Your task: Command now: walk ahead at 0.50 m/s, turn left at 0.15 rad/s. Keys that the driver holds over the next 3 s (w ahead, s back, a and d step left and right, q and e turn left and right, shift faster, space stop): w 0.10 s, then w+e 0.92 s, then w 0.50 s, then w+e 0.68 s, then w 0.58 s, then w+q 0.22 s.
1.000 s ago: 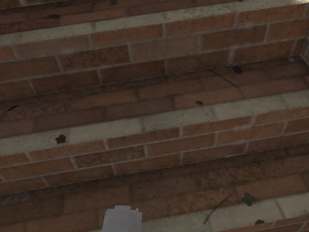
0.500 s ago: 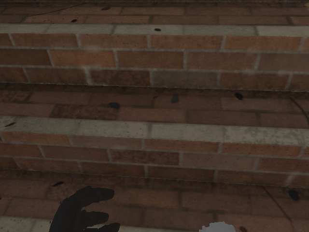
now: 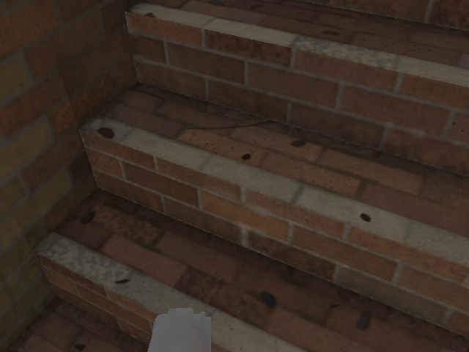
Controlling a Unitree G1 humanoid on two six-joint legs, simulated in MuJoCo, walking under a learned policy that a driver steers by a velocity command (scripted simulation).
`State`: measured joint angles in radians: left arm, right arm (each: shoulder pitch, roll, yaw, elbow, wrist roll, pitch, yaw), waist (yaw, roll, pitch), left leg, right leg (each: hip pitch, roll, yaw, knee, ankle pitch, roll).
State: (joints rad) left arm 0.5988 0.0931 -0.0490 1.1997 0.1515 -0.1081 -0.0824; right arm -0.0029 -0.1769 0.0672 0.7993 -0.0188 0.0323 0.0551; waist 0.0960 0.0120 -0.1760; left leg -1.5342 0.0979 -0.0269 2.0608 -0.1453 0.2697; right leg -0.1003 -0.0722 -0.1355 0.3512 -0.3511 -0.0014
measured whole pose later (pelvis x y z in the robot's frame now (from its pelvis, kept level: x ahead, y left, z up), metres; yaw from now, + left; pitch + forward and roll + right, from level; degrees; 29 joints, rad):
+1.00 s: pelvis +0.48 +0.00 +0.37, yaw -23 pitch +4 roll -3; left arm 0.54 0.08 0.00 1.22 0.09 -0.04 -0.07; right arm 0.01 -0.19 0.05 0.93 -0.03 -0.06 0.06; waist 0.02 0.03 -0.16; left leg -1.34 -0.01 -0.13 2.22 -0.32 0.21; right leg -0.33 0.19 0.11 0.74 -0.48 -0.09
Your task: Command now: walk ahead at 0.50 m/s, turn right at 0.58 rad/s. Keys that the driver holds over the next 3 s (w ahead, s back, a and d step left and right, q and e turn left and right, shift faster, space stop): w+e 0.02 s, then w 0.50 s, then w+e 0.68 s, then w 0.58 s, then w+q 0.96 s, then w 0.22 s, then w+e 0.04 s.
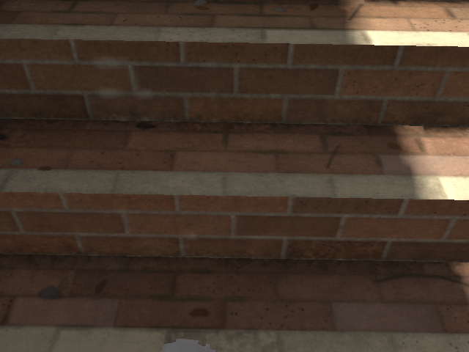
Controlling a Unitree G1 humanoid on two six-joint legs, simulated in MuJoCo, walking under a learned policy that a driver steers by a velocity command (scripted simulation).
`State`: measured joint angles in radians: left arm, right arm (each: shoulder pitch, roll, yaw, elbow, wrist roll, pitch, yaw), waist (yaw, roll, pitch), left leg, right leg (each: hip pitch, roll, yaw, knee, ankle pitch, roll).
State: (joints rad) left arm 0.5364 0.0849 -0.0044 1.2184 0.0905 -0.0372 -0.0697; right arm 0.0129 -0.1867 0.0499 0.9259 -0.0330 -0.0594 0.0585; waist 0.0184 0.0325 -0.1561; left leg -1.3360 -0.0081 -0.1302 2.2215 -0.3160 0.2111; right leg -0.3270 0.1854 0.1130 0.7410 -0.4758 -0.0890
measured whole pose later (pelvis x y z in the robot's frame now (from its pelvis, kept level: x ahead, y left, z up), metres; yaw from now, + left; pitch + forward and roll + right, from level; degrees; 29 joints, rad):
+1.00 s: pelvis +0.46 -0.07 +0.41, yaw -19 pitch +6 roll -2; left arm 0.41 0.18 0.01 1.15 0.08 -0.01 -0.08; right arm 0.14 -0.21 -0.01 0.93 -0.02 -0.08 0.08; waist 0.01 0.03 -0.16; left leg -1.21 -0.01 -0.19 2.14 0.00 0.21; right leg -0.49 0.11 -0.05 0.70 -0.32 -0.09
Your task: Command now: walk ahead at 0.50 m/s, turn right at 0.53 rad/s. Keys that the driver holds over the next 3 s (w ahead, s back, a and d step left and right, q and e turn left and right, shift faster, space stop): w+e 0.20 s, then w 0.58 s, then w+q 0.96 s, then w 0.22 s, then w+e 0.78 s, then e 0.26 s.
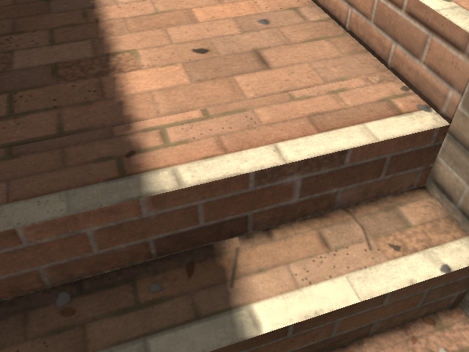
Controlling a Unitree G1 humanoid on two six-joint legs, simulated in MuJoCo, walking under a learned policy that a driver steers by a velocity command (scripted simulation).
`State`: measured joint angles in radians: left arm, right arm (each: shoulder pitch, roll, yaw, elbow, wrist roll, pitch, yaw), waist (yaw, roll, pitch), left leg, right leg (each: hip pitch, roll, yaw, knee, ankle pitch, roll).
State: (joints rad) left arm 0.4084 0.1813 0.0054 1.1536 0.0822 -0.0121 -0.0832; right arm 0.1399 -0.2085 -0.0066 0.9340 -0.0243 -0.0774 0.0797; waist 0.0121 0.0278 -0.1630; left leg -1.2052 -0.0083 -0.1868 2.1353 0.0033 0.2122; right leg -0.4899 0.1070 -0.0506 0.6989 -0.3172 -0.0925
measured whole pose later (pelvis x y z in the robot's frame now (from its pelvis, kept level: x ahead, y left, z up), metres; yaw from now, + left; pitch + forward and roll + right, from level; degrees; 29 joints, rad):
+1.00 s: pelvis +0.48 -0.16 +0.32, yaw -11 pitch +6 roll -5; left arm 0.01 0.14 -0.03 0.96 0.03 -0.06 -0.06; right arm 0.41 -0.15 -0.06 1.12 -0.02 -0.11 0.11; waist -0.01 0.04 -0.08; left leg -0.67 0.05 -0.20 1.83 0.10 0.16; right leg -0.86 -0.10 -0.31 1.14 -0.37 -0.11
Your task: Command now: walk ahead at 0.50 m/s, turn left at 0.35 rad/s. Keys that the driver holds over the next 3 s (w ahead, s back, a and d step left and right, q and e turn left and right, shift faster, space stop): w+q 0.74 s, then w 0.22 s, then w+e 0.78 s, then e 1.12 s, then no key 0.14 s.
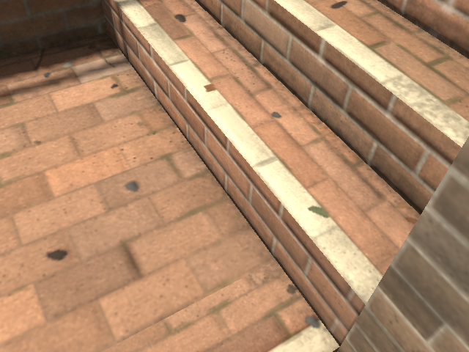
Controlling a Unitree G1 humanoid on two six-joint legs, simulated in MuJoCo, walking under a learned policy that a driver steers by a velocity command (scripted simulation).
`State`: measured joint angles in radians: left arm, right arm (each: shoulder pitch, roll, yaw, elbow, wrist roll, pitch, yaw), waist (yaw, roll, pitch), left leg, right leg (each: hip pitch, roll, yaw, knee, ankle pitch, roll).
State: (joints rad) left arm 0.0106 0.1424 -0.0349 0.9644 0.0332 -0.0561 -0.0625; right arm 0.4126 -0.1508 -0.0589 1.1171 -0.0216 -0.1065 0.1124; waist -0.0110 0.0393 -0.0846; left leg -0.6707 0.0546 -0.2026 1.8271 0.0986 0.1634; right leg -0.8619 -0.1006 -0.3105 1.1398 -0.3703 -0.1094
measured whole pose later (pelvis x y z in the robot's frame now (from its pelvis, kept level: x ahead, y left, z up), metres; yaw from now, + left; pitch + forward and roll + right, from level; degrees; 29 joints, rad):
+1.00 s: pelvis +0.48 +0.14 +0.31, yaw +30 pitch +3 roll +2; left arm 0.08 0.19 0.00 0.60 0.01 -0.08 -0.01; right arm 0.29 -0.26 -0.08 0.79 -0.01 -0.08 0.02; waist -0.05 0.00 -0.04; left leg -0.10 -0.14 -0.12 0.39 -0.32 0.08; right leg -0.68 -0.09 -0.05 0.76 -0.10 -0.03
